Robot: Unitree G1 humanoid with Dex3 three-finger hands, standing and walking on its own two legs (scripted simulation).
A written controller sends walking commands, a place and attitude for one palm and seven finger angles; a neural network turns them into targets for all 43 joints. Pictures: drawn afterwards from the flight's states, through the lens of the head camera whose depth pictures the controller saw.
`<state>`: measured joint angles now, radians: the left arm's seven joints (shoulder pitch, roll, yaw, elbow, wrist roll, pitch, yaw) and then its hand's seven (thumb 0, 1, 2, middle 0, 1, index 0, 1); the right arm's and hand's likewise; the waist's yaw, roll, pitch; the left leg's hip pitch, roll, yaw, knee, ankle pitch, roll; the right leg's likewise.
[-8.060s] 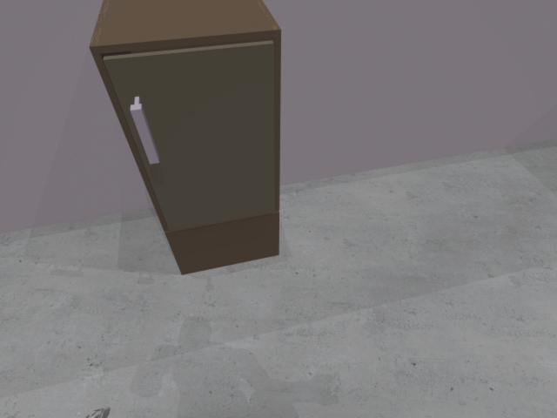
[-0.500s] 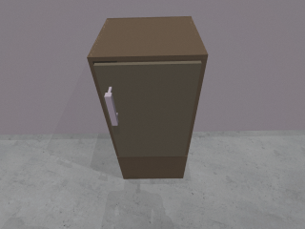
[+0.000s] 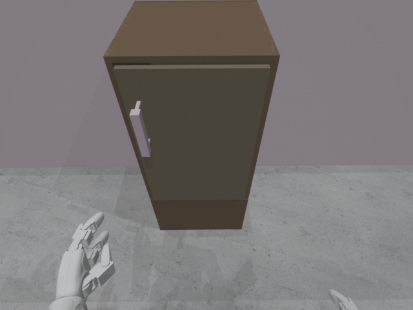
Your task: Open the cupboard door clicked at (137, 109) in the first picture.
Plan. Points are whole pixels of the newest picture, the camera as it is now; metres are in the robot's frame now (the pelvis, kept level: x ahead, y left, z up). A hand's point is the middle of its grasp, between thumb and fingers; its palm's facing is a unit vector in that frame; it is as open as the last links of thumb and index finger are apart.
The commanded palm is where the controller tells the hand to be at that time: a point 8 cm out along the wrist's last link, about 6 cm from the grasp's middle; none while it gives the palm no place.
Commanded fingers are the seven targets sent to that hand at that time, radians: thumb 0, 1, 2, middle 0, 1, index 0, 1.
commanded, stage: raise the hand with hooked fingers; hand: left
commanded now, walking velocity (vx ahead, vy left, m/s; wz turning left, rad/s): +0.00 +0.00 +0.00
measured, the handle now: (142, 129) +0.58 +0.20 +0.00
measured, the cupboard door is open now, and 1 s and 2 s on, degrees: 0 0 0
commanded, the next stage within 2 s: move the hooked fingers beside the handle in 1.88 s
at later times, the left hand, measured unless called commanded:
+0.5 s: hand (110, 267) +0.21 +0.20 -0.03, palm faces -0.01 -1.00 -0.05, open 10.4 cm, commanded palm +0.19 +0.26 -0.02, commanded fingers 0.00 0.04 0.53 -0.26 -0.86 -0.26 -0.86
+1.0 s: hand (85, 244) +0.25 +0.25 -0.01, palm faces +0.03 -1.00 -0.05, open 13.3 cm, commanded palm +0.23 +0.30 +0.00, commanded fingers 0.00 -0.50 0.30 -0.30 -1.20 -0.30 -1.20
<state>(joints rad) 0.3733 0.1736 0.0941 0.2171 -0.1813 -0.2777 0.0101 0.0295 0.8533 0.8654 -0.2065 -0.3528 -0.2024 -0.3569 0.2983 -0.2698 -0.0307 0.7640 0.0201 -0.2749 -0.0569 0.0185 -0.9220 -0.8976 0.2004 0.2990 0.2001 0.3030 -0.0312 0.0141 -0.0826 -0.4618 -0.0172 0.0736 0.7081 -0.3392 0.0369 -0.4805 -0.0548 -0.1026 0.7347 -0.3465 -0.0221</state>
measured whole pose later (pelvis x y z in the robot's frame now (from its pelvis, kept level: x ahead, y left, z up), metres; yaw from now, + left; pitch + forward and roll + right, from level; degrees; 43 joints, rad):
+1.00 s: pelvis -0.01 +0.01 -0.05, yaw -1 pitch +15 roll -3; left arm 0.18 0.33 0.34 0.23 -0.34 -0.41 -0.39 0.00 -0.32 0.38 -0.29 -1.08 -0.29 -1.09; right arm 0.25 -0.28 0.01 0.54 0.03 -0.22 -0.06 0.01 -0.91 -0.90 0.20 0.30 0.20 0.30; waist -0.01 0.01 -0.12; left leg -0.85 0.03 0.03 1.09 -0.50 0.04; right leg -0.82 -0.02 -0.13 1.03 -0.46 -0.02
